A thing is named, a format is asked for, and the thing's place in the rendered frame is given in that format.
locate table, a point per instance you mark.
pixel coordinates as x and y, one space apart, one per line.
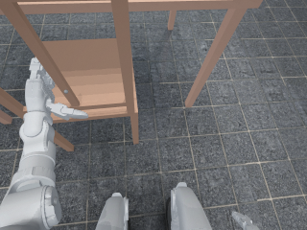
235 12

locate robot right thigh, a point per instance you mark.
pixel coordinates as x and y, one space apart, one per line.
190 213

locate left robot upper arm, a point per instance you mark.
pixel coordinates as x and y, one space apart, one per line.
33 209

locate right robot hand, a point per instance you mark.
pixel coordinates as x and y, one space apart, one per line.
244 221

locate right robot shin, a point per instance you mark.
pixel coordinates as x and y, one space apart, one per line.
174 216

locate chair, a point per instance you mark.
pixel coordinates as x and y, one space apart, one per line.
98 73

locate left robot hand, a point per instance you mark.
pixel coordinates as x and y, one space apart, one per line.
38 89

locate robot left forearm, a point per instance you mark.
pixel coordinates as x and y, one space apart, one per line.
38 158

